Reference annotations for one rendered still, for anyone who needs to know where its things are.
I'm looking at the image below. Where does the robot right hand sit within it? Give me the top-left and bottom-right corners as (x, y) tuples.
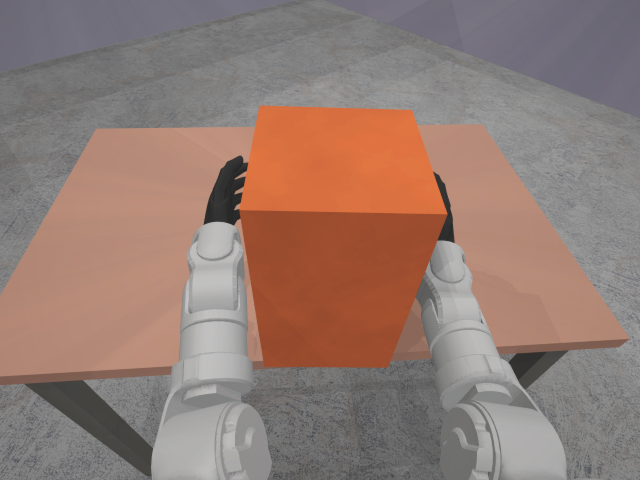
(433, 172), (455, 243)

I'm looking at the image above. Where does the robot right upper arm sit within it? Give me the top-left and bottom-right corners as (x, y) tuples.
(439, 400), (603, 480)

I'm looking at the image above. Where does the carton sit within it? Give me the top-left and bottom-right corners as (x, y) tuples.
(239, 106), (448, 368)

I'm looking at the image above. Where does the left robot forearm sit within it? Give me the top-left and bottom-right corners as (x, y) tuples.
(151, 222), (253, 480)

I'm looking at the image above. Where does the robot left upper arm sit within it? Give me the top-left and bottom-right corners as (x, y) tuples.
(152, 401), (272, 480)

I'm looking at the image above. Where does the right robot forearm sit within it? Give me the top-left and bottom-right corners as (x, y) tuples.
(416, 241), (567, 475)

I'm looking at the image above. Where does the robot left hand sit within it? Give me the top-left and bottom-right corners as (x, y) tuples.
(204, 156), (248, 225)

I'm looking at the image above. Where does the table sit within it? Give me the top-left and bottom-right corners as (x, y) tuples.
(0, 124), (630, 476)

